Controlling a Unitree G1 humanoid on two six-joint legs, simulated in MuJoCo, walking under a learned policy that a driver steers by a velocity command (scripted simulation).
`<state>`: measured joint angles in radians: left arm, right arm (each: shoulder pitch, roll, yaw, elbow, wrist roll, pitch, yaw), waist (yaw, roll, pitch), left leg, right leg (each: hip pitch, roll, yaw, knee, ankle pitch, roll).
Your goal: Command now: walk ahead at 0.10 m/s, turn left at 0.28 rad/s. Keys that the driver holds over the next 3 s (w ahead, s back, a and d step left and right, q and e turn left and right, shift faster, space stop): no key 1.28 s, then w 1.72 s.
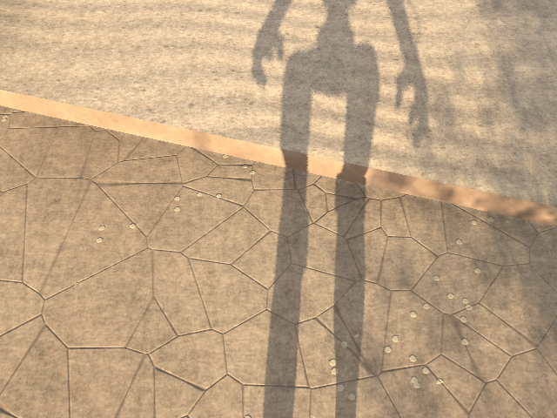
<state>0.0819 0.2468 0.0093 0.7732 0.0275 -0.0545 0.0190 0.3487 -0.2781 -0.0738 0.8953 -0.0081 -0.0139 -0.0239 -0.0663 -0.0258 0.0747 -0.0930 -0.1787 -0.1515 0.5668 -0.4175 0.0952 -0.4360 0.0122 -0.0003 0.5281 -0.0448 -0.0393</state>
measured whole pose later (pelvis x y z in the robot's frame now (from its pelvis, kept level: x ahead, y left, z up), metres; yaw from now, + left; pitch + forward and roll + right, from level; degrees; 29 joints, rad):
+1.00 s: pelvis +0.07 +0.01 +0.02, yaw +1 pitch -1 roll +0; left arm 0.27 0.18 0.00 1.10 0.01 0.00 0.03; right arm 0.30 -0.17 0.02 1.12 -0.01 -0.01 -0.04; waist 0.01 0.00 0.03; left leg -0.06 -0.04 -0.04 0.38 -0.29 0.03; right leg -0.22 0.03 -0.01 0.39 -0.15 -0.03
